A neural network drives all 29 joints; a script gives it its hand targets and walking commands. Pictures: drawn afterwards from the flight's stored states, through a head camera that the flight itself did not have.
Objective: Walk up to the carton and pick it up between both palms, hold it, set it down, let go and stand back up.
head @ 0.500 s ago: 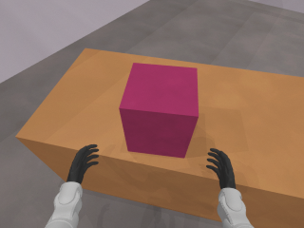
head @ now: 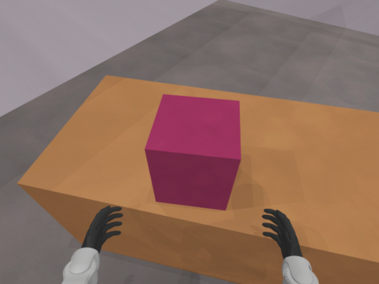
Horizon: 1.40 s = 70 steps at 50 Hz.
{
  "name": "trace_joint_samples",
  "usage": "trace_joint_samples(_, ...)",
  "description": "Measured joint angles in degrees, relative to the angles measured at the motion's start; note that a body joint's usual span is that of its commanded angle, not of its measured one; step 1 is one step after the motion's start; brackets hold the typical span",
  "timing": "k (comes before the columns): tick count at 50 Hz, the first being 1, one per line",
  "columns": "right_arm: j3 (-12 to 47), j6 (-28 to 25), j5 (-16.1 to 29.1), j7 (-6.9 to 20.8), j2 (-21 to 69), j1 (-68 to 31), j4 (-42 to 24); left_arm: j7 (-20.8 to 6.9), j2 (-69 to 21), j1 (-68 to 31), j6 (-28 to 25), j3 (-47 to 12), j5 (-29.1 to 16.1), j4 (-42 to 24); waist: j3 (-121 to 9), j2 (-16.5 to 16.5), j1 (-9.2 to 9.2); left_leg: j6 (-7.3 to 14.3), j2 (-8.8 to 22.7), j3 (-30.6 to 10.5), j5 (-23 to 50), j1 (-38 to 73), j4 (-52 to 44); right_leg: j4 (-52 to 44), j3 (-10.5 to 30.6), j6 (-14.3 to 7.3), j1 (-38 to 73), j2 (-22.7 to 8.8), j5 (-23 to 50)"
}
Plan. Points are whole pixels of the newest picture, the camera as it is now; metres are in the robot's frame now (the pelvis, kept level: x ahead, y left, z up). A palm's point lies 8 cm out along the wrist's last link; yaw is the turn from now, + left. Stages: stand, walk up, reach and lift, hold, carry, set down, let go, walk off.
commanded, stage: set down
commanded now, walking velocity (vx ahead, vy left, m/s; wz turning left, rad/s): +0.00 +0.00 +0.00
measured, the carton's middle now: (195, 154) +0.45 +0.02 -0.04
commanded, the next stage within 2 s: let go in 0.74 s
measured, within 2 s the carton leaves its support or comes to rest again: neither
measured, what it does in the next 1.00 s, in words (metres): stands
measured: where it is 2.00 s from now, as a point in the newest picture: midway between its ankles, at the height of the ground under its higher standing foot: outside the picture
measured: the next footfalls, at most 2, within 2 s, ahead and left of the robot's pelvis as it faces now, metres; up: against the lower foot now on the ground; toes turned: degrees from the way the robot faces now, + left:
none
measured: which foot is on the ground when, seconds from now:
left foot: down 0.00-1.00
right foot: down 0.00-1.00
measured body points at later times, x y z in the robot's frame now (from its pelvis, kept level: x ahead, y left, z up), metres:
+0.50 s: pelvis +0.01 +0.00 +0.00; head +0.01 +0.00 +0.45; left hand +0.18 +0.23 -0.07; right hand +0.18 -0.22 -0.08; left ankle -0.03 +0.12 -0.74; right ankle +0.00 -0.13 -0.74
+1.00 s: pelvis -0.01 -0.01 +0.00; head -0.02 -0.01 +0.45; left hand +0.17 +0.21 -0.07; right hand +0.15 -0.24 -0.08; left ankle -0.03 +0.12 -0.74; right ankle +0.00 -0.13 -0.74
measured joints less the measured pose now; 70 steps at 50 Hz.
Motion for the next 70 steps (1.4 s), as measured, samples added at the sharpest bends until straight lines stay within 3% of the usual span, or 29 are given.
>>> trace_joint_samples(8,-1.6,3.6,-1.9,1.2,-0.3,2.6,-0.7,1.3,-2.3,5.6,6.1,0.0,4.7,-6.2,0.9,0.8,-0.01,-0.2,0.3,0.1,0.4,1.8,-2.1,-2.9,0.0,-0.1,2.1,0.4,0.8)
trace_joint_samples(15,-2.6,3.6,-3.0,2.3,-2.6,6.3,-2.5,1.8,-2.0,9.0,8.6,1.1,5.5,-10.6,0.7,2.3,-0.5,-0.2,0.5,0.2,0.3,2.8,-2.9,-4.3,0.1,0.1,3.4,0.6,1.1)
trace_joint_samples(24,-2.7,6.0,-4.4,3.7,-4.3,6.7,-3.8,1.5,-2.7,9.8,12.4,1.3,6.5,-10.3,1.0,2.2,-0.55,-0.1,0.3,0.4,1.5,3.4,-4.3,-5.1,0.3,0.1,3.6,0.5,2.0)
trace_joint_samples(43,-6.9,12.1,-8.2,6.5,-3.4,6.1,-4.8,5.5,-4.3,8.7,19.2,-0.3,8.2,-12.8,1.6,1.2,-0.9,-0.2,0.1,0.5,3.2,3.1,-4.6,-4.0,0.4,-0.4,2.6,0.3,3.0)
trace_joint_samples(48,-6.7,12.9,-8.7,6.7,-3.7,6.4,-5.5,5.2,-4.6,8.4,20.0,-0.1,7.9,-11.9,1.1,1.6,-1.4,-0.3,0.1,0.8,3.5,2.9,-4.9,-3.7,0.7,-0.4,2.1,0.3,3.1)
trace_joint_samples(63,-6.9,15.1,-9.2,7.0,-3.9,6.4,-7.7,5.2,-4.3,8.4,21.7,-0.4,8.4,-12.1,1.4,0.5,-0.55,-0.4,0.1,1.0,3.5,3.1,-4.6,-2.4,0.9,-0.6,1.7,0.3,2.7)
trace_joint_samples(67,-6.9,21.2,-9.6,6.7,-5.2,6.1,-8.2,4.6,-3.7,10.7,15.8,0.5,10.5,-9.3,-1.0,1.2,-0.04,-0.3,0.3,2.6,2.3,-1.3,-2.2,0.8,2.6,-0.1,-3.9,0.5,1.8)
trace_joint_samples(70,-7.3,24.0,-8.9,6.6,-6.5,6.9,-7.8,4.0,-2.6,12.3,12.8,1.3,10.9,-6.6,-1.0,2.0,-0.73,-0.2,0.3,3.4,1.6,-4.0,-0.4,2.9,3.4,0.0,-7.0,0.5,1.3)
